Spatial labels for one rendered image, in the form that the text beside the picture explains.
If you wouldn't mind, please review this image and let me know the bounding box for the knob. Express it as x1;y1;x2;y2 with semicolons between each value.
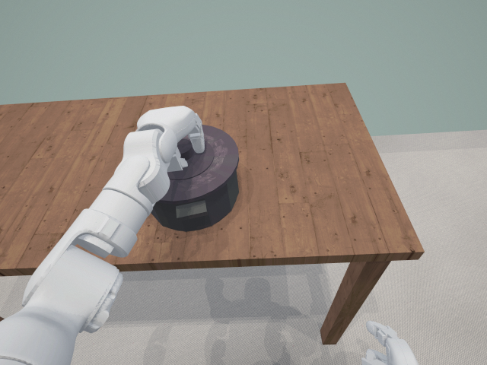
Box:
177;139;194;160

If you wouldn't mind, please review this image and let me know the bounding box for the robot right hand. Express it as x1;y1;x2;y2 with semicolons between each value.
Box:
361;321;419;365

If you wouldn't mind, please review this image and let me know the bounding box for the left robot upper arm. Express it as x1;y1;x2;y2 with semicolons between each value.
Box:
0;245;123;365

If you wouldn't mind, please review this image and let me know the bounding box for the left robot forearm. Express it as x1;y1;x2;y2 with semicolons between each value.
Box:
22;121;177;306

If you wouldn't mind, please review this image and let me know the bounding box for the robot left hand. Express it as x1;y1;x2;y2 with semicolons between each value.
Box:
137;106;205;172

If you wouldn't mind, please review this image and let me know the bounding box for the pot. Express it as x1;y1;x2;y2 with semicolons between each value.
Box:
151;171;239;232

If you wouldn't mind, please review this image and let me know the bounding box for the table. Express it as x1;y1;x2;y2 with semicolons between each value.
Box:
0;83;425;344

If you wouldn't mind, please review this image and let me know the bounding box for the lid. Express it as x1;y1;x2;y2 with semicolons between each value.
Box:
158;125;239;204

